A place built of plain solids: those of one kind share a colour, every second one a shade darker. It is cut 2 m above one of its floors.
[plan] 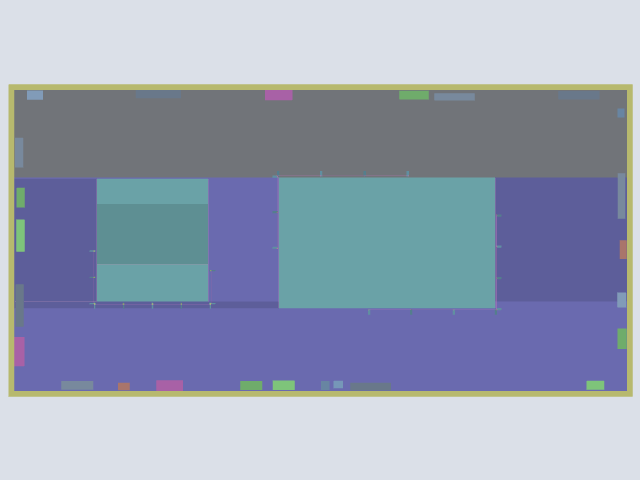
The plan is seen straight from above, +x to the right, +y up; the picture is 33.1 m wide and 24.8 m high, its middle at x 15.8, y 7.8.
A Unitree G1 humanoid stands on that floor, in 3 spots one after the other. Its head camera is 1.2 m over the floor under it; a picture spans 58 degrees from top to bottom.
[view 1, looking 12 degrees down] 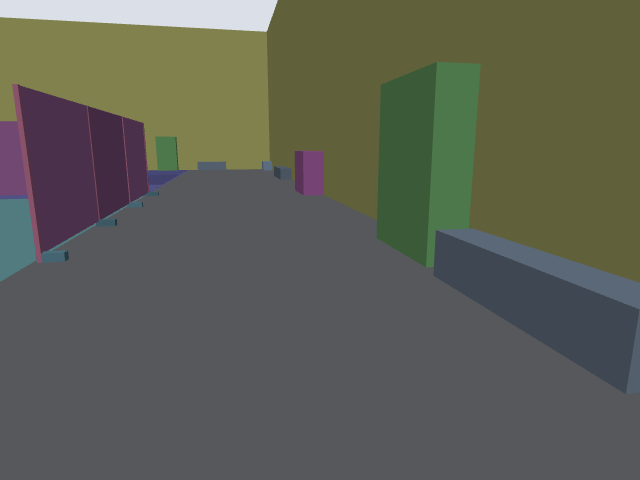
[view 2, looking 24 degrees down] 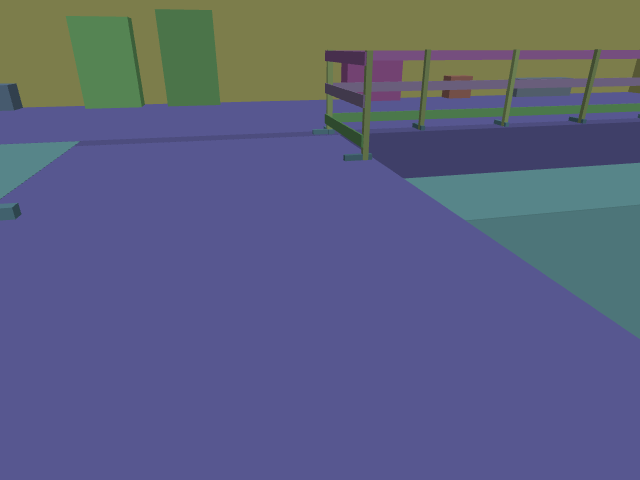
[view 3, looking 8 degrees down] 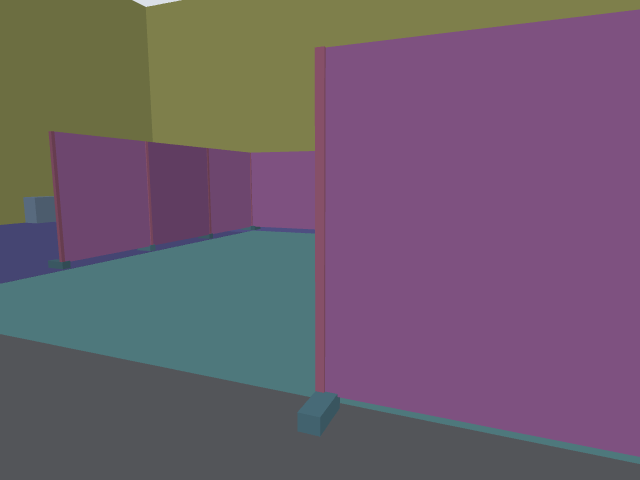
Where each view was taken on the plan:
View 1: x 25.39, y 13.11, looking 168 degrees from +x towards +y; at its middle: ground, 5.77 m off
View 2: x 11.78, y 10.97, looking -103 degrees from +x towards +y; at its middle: surround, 2.95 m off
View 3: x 19.57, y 13.11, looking -68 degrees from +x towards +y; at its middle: guard_stile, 2.15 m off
